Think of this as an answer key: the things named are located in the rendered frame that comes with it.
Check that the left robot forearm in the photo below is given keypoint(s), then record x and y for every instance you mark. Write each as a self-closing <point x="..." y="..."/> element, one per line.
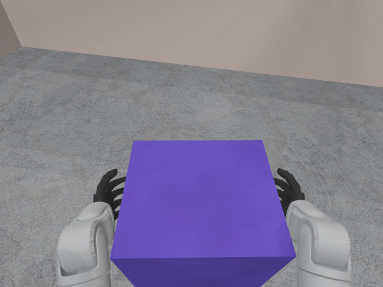
<point x="82" y="250"/>

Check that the robot right hand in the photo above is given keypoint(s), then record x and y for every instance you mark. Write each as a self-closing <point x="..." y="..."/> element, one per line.
<point x="291" y="189"/>

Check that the carton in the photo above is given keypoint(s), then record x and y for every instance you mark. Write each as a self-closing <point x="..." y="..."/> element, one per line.
<point x="200" y="214"/>

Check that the robot left hand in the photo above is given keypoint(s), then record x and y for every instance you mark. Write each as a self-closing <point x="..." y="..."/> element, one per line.
<point x="104" y="191"/>

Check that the right robot forearm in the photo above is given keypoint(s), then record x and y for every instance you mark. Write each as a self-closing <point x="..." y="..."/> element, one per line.
<point x="323" y="247"/>

